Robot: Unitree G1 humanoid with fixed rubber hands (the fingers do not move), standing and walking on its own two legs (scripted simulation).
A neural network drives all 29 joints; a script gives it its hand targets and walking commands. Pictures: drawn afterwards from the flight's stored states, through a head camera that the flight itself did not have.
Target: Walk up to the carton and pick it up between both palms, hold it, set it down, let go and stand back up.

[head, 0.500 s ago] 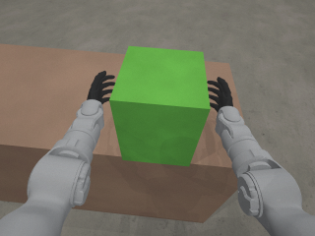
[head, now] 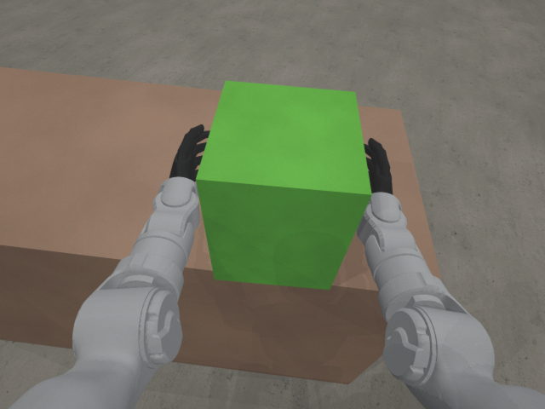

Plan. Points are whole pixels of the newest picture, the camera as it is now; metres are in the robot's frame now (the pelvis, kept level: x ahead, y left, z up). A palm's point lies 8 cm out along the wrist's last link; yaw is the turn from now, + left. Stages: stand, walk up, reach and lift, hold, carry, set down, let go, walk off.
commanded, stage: reach and lift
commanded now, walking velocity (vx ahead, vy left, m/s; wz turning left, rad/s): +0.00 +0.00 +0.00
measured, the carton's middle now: (280, 191) +0.46 -0.05 +0.07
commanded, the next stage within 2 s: none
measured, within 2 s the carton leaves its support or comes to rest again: leaves its support in 1.20 s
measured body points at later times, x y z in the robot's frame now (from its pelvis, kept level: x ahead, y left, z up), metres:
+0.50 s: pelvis +0.02 +0.01 +0.01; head +0.04 +0.02 +0.46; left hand +0.46 +0.10 +0.10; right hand +0.41 -0.19 +0.10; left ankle +0.02 +0.11 -0.74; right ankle +0.01 -0.09 -0.74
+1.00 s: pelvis +0.02 +0.01 +0.01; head +0.05 +0.03 +0.46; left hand +0.46 +0.10 +0.10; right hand +0.41 -0.19 +0.10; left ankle +0.02 +0.11 -0.74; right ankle +0.01 -0.09 -0.74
